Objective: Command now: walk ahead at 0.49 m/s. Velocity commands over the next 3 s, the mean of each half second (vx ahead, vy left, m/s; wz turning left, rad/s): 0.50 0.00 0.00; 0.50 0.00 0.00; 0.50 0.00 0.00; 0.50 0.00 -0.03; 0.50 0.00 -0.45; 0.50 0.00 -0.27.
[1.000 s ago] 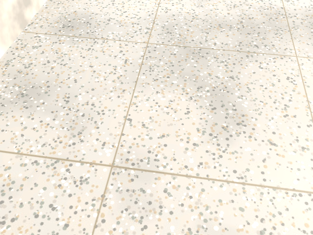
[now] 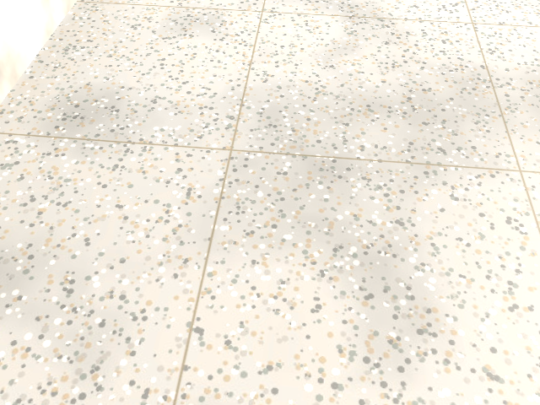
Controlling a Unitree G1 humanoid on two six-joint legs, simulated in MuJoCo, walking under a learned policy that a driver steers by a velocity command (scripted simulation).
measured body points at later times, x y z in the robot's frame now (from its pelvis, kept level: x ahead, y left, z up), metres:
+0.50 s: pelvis +0.28 -0.08 +0.00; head +0.29 -0.10 +0.45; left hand +0.33 +0.18 -0.12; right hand +0.37 -0.35 -0.14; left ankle +0.29 +0.08 -0.66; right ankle +0.30 -0.16 -0.74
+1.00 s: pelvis +0.55 -0.01 -0.01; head +0.58 +0.00 +0.44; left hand +0.59 +0.25 -0.15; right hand +0.66 -0.28 -0.13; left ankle +0.61 +0.07 -0.74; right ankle +0.47 -0.17 -0.65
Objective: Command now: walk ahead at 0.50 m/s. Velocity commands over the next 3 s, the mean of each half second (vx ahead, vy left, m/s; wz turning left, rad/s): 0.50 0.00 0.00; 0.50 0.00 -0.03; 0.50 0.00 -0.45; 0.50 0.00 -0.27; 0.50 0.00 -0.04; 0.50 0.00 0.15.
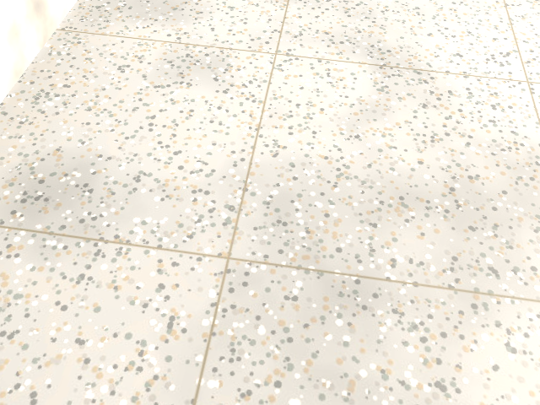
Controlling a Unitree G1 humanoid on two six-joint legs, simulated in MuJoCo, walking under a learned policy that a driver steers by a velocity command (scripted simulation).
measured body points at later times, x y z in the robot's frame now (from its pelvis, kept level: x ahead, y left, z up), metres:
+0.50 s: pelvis +0.28 -0.06 -0.01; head +0.31 -0.07 +0.44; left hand +0.45 +0.19 -0.12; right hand +0.27 -0.32 -0.16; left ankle +0.11 +0.08 -0.66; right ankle +0.37 -0.15 -0.74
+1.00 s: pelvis +0.56 -0.01 -0.02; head +0.59 +0.00 +0.43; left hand +0.51 +0.25 -0.16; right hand +0.76 -0.26 -0.11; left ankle +0.68 +0.09 -0.74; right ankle +0.38 -0.15 -0.72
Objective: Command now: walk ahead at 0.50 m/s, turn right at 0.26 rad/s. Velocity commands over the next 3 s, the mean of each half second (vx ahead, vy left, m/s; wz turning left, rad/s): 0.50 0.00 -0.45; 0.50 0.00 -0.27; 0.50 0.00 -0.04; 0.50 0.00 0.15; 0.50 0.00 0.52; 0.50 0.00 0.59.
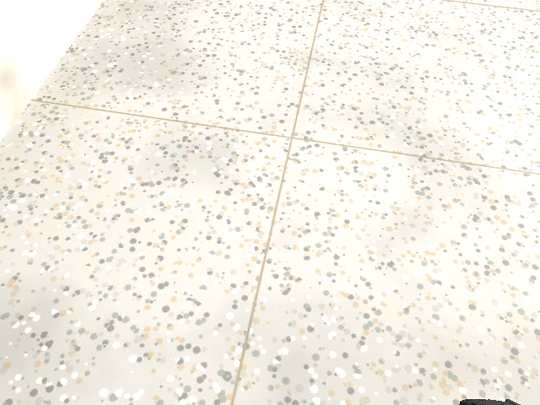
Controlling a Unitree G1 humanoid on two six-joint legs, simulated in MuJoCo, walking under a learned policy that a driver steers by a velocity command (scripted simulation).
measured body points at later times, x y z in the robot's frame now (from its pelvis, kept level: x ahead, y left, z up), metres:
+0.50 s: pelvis +0.26 -0.03 +0.00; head +0.28 -0.04 +0.45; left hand +0.51 +0.15 -0.10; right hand +0.19 -0.29 -0.14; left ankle +0.12 +0.11 -0.72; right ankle +0.37 -0.17 -0.70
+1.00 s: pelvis +0.53 -0.12 +0.02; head +0.55 -0.14 +0.46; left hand +0.64 +0.13 -0.11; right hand +0.62 -0.42 -0.09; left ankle +0.76 -0.07 -0.69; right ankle +0.37 -0.16 -0.72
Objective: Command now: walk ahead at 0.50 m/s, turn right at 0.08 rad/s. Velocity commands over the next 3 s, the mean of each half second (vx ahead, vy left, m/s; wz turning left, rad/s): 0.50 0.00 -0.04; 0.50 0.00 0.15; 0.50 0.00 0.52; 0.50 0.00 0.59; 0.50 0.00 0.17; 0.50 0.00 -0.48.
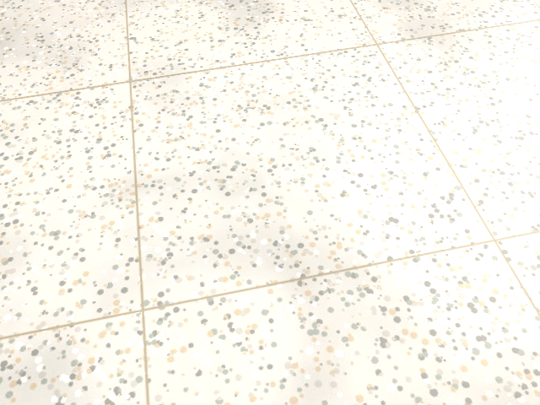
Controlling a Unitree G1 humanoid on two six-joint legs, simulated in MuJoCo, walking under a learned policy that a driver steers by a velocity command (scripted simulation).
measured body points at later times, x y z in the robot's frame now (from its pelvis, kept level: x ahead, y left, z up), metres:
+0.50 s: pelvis +0.29 +0.03 +0.01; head +0.31 +0.04 +0.46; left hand +0.48 +0.28 -0.10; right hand +0.29 -0.24 -0.13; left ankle +0.20 +0.13 -0.74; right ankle +0.48 -0.13 -0.69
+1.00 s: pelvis +0.57 -0.02 +0.01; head +0.59 -0.02 +0.46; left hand +0.57 +0.25 -0.13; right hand +0.74 -0.27 -0.11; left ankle +0.73 +0.17 -0.67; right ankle +0.51 -0.11 -0.74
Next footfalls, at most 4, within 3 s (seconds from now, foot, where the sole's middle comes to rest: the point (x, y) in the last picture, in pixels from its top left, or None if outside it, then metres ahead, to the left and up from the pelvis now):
0.08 left None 0.24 0.13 -0.77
0.62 right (353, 377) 0.55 -0.11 -0.77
1.18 left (257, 274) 0.83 0.15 -0.77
1.66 right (291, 184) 1.17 0.07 -0.77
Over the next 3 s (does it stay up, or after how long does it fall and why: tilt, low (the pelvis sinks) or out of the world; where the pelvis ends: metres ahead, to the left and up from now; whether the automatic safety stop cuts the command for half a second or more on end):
stays up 1.52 0.56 0.01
